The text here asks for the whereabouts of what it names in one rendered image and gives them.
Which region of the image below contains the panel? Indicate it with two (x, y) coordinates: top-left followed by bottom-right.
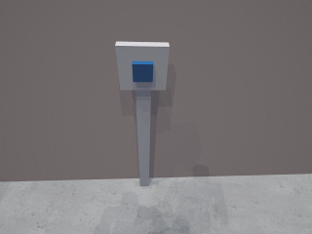
(115, 41), (170, 186)

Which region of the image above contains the button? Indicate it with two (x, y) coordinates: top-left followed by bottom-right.
(132, 60), (153, 83)

